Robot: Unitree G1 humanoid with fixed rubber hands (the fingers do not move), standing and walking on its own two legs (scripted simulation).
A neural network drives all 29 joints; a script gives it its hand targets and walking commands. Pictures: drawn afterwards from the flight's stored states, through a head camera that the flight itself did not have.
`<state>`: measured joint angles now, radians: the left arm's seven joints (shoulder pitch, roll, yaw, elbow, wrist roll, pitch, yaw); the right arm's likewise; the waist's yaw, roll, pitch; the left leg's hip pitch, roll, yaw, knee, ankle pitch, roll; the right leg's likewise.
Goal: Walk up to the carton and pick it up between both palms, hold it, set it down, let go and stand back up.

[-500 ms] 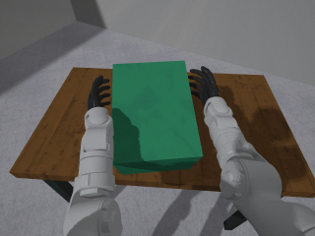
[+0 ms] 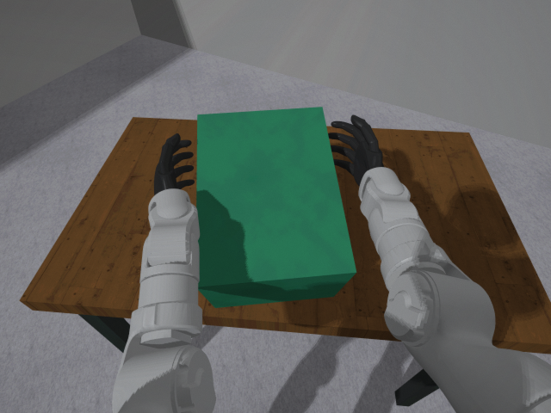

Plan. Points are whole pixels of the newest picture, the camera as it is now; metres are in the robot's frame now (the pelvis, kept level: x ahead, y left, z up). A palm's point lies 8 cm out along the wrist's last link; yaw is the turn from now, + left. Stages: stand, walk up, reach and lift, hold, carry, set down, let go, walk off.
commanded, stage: set down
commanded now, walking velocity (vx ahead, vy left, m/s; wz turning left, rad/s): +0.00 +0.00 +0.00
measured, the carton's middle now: (267, 209) +0.40 +0.05 +0.05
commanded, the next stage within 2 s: none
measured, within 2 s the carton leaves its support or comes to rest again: neither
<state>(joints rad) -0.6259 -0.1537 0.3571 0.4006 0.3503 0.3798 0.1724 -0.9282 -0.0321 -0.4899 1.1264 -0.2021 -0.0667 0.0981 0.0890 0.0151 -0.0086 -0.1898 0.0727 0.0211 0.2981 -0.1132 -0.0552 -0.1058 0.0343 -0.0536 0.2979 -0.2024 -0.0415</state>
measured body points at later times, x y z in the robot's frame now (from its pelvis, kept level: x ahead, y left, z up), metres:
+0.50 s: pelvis +0.01 +0.00 +0.00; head +0.01 -0.01 +0.45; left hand +0.38 +0.19 +0.13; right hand +0.45 -0.10 +0.12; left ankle +0.02 +0.16 -0.75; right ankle -0.03 -0.09 -0.75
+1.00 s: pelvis +0.01 +0.00 +0.00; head +0.02 -0.01 +0.45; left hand +0.38 +0.19 +0.13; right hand +0.46 -0.10 +0.12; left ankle +0.02 +0.15 -0.75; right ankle -0.03 -0.09 -0.75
